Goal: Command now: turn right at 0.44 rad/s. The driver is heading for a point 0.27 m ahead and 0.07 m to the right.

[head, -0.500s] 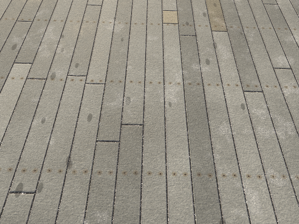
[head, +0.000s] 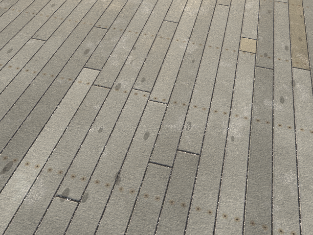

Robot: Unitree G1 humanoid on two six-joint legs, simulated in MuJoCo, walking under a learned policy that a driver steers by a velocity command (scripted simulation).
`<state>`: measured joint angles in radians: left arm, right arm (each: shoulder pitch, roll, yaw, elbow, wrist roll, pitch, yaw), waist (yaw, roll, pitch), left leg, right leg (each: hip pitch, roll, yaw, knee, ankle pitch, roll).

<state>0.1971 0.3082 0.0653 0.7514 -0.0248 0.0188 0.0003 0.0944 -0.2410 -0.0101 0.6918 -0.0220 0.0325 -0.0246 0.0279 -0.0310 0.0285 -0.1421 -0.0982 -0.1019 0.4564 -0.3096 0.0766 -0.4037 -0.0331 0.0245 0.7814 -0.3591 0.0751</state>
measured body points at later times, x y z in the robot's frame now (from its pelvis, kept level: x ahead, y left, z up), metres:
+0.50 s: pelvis +0.05 -0.05 +0.01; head +0.09 -0.09 +0.45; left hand +0.30 +0.17 -0.07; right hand +0.12 -0.38 -0.10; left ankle +0.15 +0.10 -0.68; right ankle +0.01 -0.13 -0.74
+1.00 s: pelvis +0.11 -0.03 +0.00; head +0.12 -0.03 +0.45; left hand +0.32 +0.18 -0.12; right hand +0.15 -0.32 -0.10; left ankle +0.15 +0.08 -0.74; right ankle +0.01 -0.13 -0.74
